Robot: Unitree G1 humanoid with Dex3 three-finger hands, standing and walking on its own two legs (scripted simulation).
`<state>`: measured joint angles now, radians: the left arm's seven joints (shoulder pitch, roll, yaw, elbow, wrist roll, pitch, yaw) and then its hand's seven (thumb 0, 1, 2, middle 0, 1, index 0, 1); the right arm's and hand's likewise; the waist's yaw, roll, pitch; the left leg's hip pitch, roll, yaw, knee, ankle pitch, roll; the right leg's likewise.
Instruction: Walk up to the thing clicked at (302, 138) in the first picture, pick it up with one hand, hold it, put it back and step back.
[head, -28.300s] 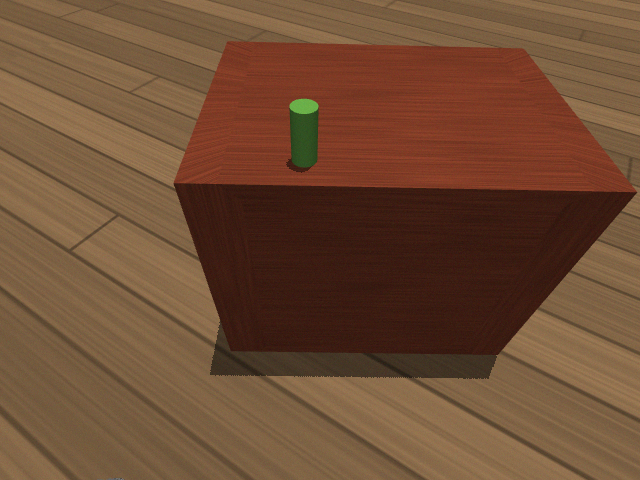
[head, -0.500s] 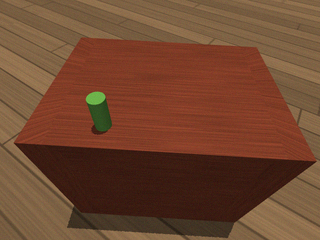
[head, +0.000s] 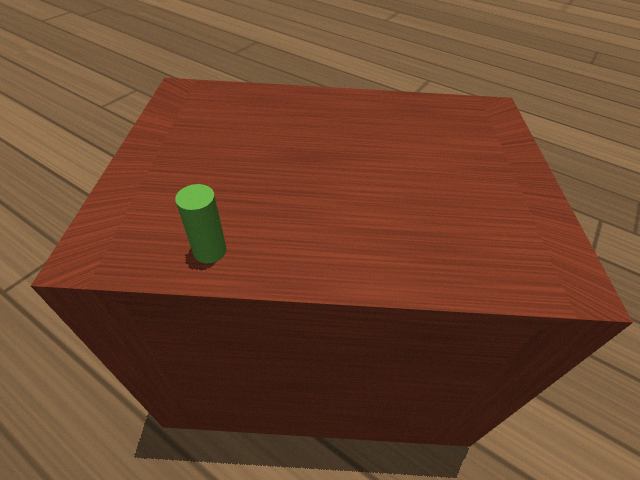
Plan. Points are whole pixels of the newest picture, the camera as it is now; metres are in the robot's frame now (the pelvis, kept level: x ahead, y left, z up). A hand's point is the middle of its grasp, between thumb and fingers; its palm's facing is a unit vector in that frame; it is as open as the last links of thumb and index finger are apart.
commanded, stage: stand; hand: left
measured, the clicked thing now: (203, 225) +0.46 +0.19 +0.03
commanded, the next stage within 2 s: step back in 0.54 s
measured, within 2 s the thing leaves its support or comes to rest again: neither
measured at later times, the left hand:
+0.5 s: hand out of the picture +0.06 +0.25 -0.16, palm faces -0.03 -0.94 -0.34, open 7.4 cm
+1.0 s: hand out of the picture +0.05 +0.30 -0.19, palm faces -0.04 -0.93 -0.38, open 7.4 cm
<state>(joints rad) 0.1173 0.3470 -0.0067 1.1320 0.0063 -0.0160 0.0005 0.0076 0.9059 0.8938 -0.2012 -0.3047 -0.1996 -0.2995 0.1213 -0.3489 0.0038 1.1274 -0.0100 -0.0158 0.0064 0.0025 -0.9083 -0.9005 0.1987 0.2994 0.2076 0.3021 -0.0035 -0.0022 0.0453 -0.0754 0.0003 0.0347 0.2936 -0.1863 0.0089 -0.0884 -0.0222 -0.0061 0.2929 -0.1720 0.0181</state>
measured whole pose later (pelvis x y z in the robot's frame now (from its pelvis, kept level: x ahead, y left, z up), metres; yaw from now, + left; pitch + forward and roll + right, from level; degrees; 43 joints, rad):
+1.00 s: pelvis -0.08 +0.03 -0.03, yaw +1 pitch -1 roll +0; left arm 0.06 0.41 0.04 0.87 0.03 0.04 0.01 0.01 0.90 0.89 -0.20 -0.30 -0.20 -0.30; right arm 0.13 -0.42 -0.06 0.95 -0.01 0.03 0.02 0.00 -0.91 -0.90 0.20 0.30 0.21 0.30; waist -0.01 -0.04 0.17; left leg -0.26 -0.01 -0.03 0.70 -0.41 0.03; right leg -0.41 -0.07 0.01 0.67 -0.24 0.04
